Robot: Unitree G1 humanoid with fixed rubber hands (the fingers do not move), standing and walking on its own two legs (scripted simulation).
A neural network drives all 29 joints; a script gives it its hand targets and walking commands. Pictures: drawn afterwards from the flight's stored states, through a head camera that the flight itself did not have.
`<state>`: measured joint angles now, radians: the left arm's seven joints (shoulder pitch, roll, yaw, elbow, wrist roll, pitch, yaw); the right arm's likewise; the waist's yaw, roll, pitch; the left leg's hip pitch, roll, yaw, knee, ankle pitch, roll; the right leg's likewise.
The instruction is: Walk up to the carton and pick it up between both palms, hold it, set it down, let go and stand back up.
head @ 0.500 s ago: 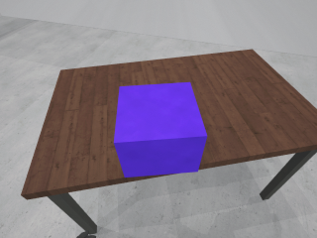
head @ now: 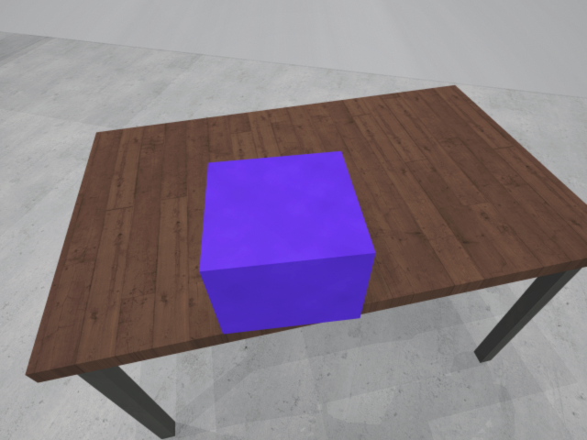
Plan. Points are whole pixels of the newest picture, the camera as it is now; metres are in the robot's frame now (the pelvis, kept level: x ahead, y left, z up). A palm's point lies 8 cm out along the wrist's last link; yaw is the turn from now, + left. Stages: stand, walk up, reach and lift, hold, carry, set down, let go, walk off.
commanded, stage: stand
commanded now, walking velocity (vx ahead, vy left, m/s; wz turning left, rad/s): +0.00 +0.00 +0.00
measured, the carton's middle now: (283, 240) +0.45 +0.04 -0.02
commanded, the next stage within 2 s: none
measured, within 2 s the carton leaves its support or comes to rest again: neither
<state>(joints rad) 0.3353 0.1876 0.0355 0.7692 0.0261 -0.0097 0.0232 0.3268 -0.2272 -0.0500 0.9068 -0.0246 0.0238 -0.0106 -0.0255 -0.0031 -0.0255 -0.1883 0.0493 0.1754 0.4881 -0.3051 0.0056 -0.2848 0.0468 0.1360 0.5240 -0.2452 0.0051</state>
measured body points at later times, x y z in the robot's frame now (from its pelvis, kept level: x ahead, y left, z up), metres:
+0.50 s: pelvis +0.01 +0.00 +0.00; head +0.01 -0.01 +0.45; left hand +0.04 +0.23 -0.14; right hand -0.02 -0.24 -0.15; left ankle -0.03 +0.11 -0.74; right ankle +0.02 -0.12 -0.74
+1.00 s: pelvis +0.01 +0.00 +0.00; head +0.01 +0.00 +0.45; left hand +0.02 +0.23 -0.15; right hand -0.04 -0.22 -0.16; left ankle -0.03 +0.11 -0.74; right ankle +0.02 -0.12 -0.74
